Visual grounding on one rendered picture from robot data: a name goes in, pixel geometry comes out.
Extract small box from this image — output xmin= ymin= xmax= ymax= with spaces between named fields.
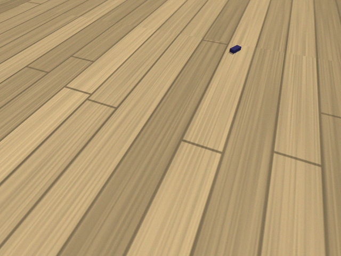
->
xmin=229 ymin=45 xmax=241 ymax=53

